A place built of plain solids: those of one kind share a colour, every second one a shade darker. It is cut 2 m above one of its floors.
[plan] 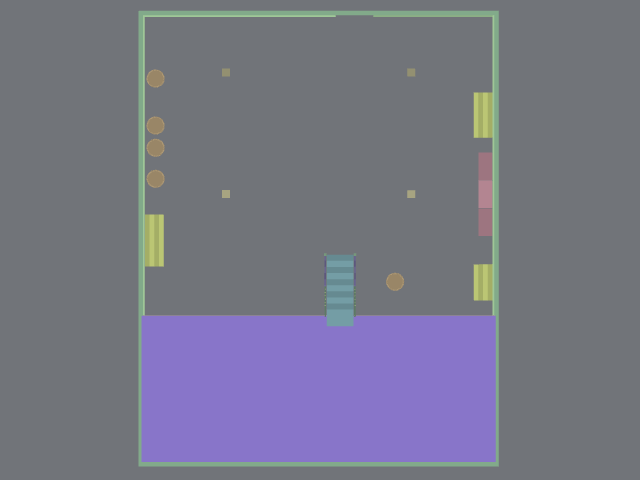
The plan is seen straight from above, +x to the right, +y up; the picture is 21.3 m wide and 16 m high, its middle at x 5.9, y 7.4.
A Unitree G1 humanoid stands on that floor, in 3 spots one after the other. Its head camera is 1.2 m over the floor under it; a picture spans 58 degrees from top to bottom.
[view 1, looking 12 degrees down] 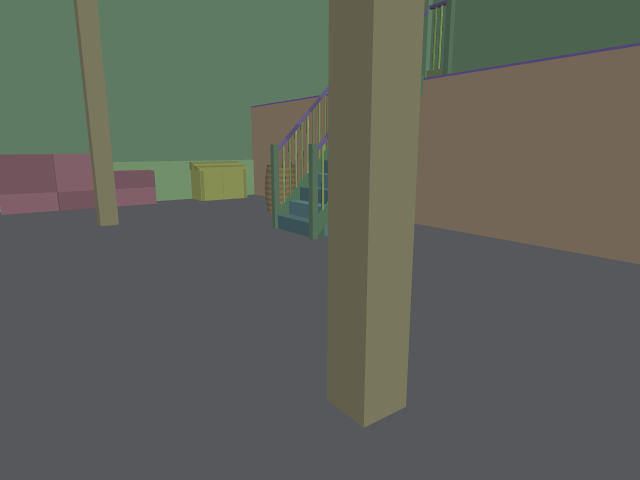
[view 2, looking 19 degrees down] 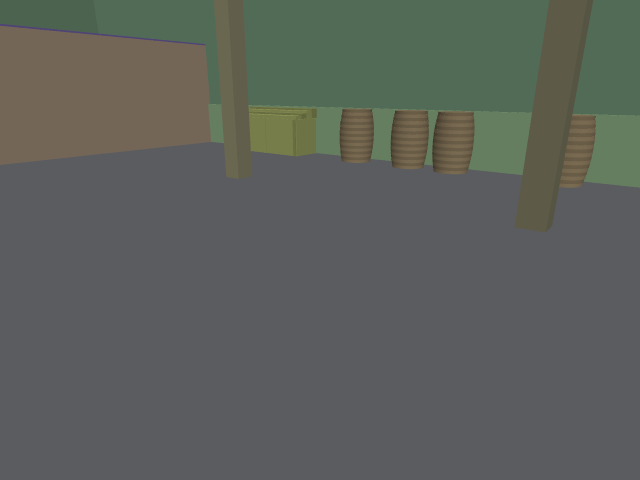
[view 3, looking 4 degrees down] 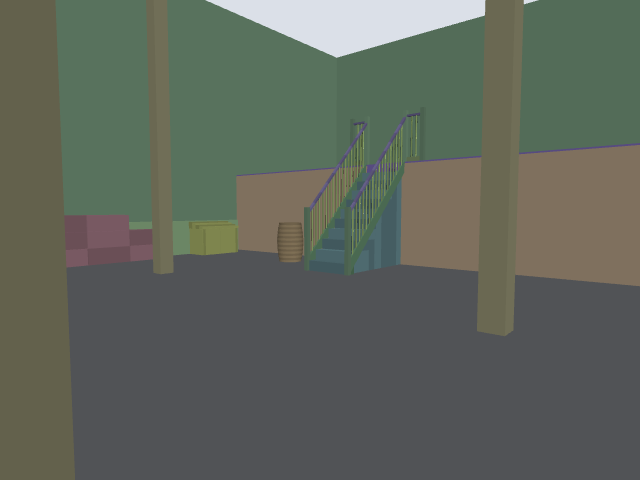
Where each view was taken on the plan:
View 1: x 1.39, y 10.21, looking -36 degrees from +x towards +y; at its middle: ground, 5.77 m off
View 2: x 7.05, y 13.79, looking -142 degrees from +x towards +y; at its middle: ground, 3.69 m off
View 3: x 1.39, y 13.29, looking -50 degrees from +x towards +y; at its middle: stair_guard_string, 8.83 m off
